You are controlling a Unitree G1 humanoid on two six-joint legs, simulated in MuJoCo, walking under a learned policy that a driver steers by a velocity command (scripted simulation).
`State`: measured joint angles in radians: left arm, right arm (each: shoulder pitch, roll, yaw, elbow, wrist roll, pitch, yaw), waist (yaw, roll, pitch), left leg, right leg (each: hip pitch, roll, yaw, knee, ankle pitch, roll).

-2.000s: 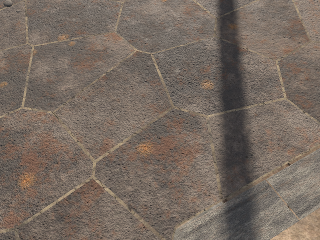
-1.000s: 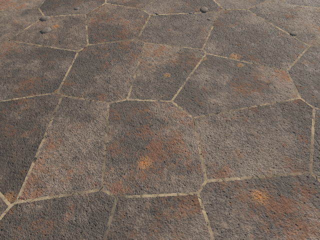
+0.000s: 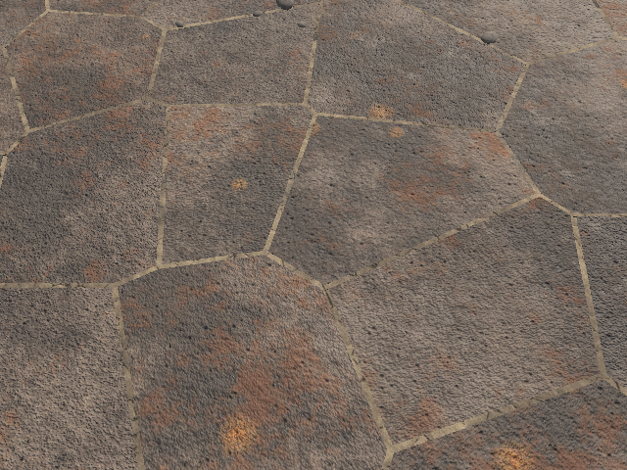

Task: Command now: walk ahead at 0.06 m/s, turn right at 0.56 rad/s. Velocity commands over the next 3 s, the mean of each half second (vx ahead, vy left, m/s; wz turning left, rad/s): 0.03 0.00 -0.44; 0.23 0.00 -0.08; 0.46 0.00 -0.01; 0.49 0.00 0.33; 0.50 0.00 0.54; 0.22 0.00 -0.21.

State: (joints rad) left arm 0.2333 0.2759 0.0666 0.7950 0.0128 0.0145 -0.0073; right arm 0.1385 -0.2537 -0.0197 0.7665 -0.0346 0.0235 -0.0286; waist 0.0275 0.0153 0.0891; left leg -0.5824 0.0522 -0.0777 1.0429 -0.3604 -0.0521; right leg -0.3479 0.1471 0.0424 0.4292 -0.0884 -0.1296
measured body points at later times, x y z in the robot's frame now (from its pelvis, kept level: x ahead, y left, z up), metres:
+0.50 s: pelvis +0.05 +0.07 +0.01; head +0.08 +0.09 +0.46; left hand +0.21 +0.31 -0.13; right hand +0.09 -0.22 -0.09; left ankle +0.07 +0.16 -0.73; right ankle -0.02 -0.06 -0.67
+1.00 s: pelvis +0.13 +0.08 +0.00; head +0.15 +0.09 +0.45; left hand +0.17 +0.35 -0.15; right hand +0.20 -0.22 -0.10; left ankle +0.20 +0.15 -0.74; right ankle -0.02 -0.03 -0.73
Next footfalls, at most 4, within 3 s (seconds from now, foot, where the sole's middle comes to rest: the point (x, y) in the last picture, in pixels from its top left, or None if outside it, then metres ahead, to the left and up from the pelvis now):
0.26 left None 0.10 0.15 -0.77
0.66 right None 0.02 -0.04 -0.77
0.98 left None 0.24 0.15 -0.77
1.48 right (404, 433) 0.50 -0.12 -0.77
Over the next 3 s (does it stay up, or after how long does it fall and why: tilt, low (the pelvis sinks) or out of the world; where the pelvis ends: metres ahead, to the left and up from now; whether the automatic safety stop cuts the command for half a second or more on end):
stays up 1.08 -0.05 0.01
